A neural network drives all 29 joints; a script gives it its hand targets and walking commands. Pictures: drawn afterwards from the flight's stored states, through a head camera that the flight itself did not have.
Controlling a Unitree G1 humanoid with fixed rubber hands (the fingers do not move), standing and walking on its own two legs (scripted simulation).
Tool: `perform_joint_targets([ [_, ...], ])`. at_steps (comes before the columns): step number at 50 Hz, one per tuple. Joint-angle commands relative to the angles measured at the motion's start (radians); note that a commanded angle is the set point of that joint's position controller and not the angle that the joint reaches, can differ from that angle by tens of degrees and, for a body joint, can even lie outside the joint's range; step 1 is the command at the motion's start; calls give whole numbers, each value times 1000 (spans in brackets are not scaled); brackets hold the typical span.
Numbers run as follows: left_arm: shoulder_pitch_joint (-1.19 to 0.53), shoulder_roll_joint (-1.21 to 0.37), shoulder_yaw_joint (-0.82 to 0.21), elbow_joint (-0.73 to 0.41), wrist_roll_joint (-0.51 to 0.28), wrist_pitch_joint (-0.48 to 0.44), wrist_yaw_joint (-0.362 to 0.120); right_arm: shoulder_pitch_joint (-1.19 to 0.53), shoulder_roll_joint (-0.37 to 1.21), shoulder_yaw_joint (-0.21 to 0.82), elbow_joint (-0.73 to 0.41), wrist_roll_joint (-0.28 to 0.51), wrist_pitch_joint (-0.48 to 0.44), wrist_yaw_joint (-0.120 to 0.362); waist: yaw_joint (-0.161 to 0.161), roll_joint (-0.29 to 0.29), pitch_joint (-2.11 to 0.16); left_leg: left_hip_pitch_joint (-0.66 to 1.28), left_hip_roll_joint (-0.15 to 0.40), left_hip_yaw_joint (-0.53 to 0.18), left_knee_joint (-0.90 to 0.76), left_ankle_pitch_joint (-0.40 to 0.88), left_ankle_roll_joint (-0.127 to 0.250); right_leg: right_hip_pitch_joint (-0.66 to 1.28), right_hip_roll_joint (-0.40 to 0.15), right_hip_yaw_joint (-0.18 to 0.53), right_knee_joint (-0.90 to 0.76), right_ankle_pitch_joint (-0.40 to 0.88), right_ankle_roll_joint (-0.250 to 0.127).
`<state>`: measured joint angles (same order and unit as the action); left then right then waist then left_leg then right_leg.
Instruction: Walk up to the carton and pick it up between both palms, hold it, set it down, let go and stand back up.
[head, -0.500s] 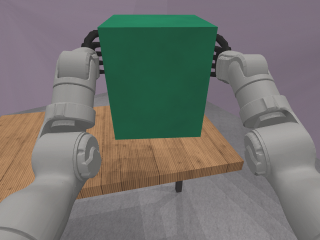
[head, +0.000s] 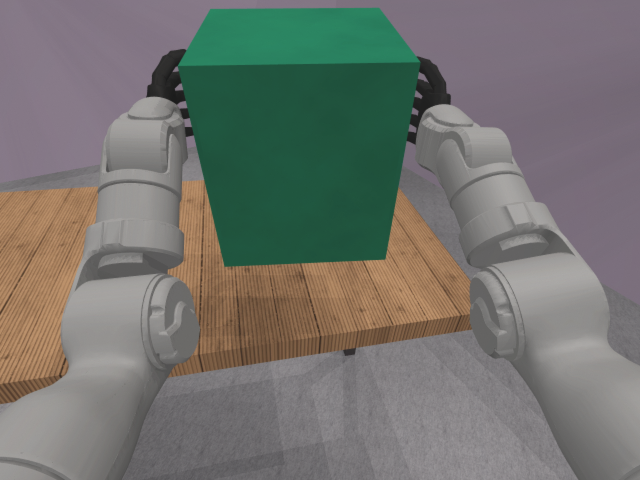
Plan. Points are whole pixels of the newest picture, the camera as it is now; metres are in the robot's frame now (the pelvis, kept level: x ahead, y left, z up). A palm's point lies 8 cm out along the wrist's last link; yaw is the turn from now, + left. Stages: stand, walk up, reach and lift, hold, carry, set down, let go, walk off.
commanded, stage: set down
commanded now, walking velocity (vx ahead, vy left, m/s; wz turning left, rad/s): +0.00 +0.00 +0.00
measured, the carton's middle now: (301, 138) +0.44 +0.01 +0.28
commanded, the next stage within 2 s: none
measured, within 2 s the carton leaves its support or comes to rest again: neither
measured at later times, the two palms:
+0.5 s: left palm (162, 133) +0.41 +0.18 +0.29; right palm (412, 155) +0.40 -0.12 +0.27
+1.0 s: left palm (167, 156) +0.42 +0.18 +0.26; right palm (401, 186) +0.40 -0.12 +0.23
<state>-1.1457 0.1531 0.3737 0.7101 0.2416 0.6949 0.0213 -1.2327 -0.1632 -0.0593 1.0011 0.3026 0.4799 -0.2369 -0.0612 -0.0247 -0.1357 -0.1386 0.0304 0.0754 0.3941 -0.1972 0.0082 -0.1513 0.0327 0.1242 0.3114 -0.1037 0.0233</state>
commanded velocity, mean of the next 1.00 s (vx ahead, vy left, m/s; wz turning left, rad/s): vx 0.00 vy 0.00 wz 0.00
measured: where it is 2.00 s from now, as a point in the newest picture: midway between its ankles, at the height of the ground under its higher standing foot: outside the picture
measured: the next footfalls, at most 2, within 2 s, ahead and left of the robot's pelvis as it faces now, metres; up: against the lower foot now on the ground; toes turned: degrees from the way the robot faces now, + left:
none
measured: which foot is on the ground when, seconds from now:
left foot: down 0.00-1.00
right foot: down 0.00-1.00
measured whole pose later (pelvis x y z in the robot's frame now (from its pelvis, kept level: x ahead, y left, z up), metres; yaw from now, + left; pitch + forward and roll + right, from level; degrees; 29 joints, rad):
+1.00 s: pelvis +0.00 +0.01 +0.00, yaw +1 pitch -4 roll -1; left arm -1.09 0.16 0.34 0.83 0.23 0.45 -0.02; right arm -1.00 -0.02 -0.26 0.88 0.07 0.29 -0.22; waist -0.06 -0.05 -0.05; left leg -0.13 0.01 0.08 0.39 -0.20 0.03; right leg -0.14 0.01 0.12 0.30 -0.10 0.04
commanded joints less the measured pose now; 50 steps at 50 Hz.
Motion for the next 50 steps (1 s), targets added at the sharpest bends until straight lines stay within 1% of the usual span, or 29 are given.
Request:
perform_joint_targets([
  [1,-809,-566,-296,-301,-196,-107,-162,-734,597,85,-371,95,-117,137,-35,104,-455,215,-64,-87,-28,362,-65,294,44,-129,-59,230,-12],
  [3,-805,-583,-308,-238,-200,-109,-165,-747,550,51,-343,82,-131,135,-72,117,-401,165,-72,-75,-33,276,-72,261,37,-132,-69,158,-12],
  [5,-779,-589,-311,-242,-200,-118,-153,-743,571,69,-349,71,-144,145,-47,112,-422,170,-65,-80,-41,297,-72,248,47,-141,-65,164,-19],
  [6,-770,-572,-280,-142,-177,-115,-166,-691,531,30,-255,35,-138,142,-80,106,-301,101,-63,-71,-71,166,-60,217,27,-136,-83,59,-23],
  [9,-743,-565,-262,-114,-157,-126,-169,-735,590,20,-303,-5,-154,148,-49,65,-331,89,-54,-61,-95,120,-35,255,24,-137,-67,51,-17],
  [10,-766,-552,-263,-114,-156,-144,-180,-713,546,-43,-263,-42,-164,153,-78,84,-326,80,-60,-67,-105,67,-46,252,32,-143,-69,17,-14],
  [12,-697,-566,-248,-85,-139,-151,-184,-719,559,-29,-275,-45,-177,155,-51,93,-341,122,-53,-79,-96,134,-45,274,29,-153,-68,73,-18],
  [14,-641,-550,-217,-25,-116,-151,-188,-724,566,7,-282,-32,-184,154,-39,28,-322,129,-65,-60,-78,203,-38,283,36,-149,-72,124,-11],
  [16,-671,-522,-234,-56,-121,-160,-192,-655,570,20,-250,-34,-180,150,-69,36,-294,118,-65,-58,-64,212,-37,278,31,-136,-59,126,-5],
  [20,-692,-533,-254,-61,-137,-184,-205,-674,559,-20,-256,-50,-200,155,-75,77,-304,126,-68,-51,-93,122,-39,258,19,-135,-74,61,-3],
  [24,-644,-541,-252,-57,-143,-206,-198,-630,596,-3,-318,-77,-213,153,-68,46,-349,145,-72,-50,-65,246,-39,293,31,-136,-65,156,-4],
  [25,-636,-512,-234,8,-123,-208,-209,-632,595,3,-292,-81,-211,145,-87,21,-325,137,-77,-44,-75,196,-29,300,20,-133,-65,131,2],
  [28,-700,-566,-295,-107,-157,-240,-191,-683,644,44,-409,-67,-245,150,-60,65,-457,180,-68,-41,-43,311,-46,322,25,-141,-40,210,0],
  [29,-644,-577,-305,-95,-161,-244,-193,-650,627,46,-402,-76,-250,149,-84,51,-414,184,-70,-53,-41,325,-52,314,31,-147,-48,218,3],
  [31,-669,-564,-283,-23,-155,-241,-207,-672,625,29,-438,-114,-251,139,-97,43,-368,138,-73,-39,-60,222,-37,304,19,-154,-52,148,3],
  [32,-645,-548,-256,-18,-139,-240,-209,-641,640,25,-373,-112,-246,140,-73,45,-305,120,-65,-39,-79,154,-25,293,15,-146,-63,82,5],
  [34,-645,-523,-240,44,-125,-246,-220,-629,626,-30,-345,-146,-238,150,-95,29,-279,93,-67,-43,-111,43,-23,268,13,-148,-72,8,0],
  [36,-652,-547,-277,-22,-139,-263,-214,-609,641,-11,-345,-147,-247,148,-96,65,-340,136,-60,-39,-88,166,-35,277,9,-146,-50,104,2],
  [37,-671,-564,-291,-44,-148,-272,-209,-654,645,24,-412,-141,-265,151,-66,71,-415,156,-68,-39,-79,217,-37,293,17,-146,-45,143,2],
  [38,-654,-571,-309,-3,-157,-274,-208,-673,627,30,-461,-142,-280,140,-108,51,-450,152,-79,-41,-45,259,-47,310,13,-153,-25,214,9],
  [39,-651,-563,-313,-46,-152,-291,-207,-627,651,46,-447,-134,-281,143,-85,74,-464,154,-90,-29,-37,287,-48,322,16,-146,-35,238,12],
  [40,-614,-553,-290,30,-140,-281,-212,-589,641,21,-382,-136,-265,136,-109,77,-347,134,-80,-33,-59,248,-49,302,12,-144,-54,192,5],
  [41,-649,-539,-266,10,-150,-286,-218,-642,683,42,-442,-149,-264,138,-73,47,-392,131,-79,-31,-60,233,-35,299,6,-151,-45,174,4],
  [42,-628,-543,-292,7,-141,-282,-213,-615,667,47,-414,-142,-269,135,-100,72,-361,139,-77,-30,-59,247,-44,280,8,-156,-45,179,8],
  [43,-603,-562,-292,32,-153,-283,-214,-647,661,55,-438,-135,-272,135,-78,58,-363,133,-78,-28,-61,230,-43,292,13,-154,-53,169,8],
  [44,-585,-576,-288,26,-144,-292,-224,-595,671,10,-414,-176,-274,133,-111,46,-378,153,-80,-31,-62,231,-41,298,6,-154,-61,192,6],
  [48,-625,-545,-272,56,-135,-314,-224,-584,694,20,-409,-188,-270,140,-79,28,-350,121,-78,-25,-80,171,-31,272,5,-152,-73,118,4],
  [49,-633,-571,-291,46,-148,-320,-227,-562,655,-30,-350,-212,-271,142,-119,47,-340,129,-69,-35,-81,197,-46,288,0,-155,-60,151,0],
  [50,-618,-560,-260,94,-132,-309,-231,-583,656,-29,-354,-217,-274,141,-107,65,-309,128,-62,-36,-97,150,-37,271,-7,-151,-70,97,-2],
])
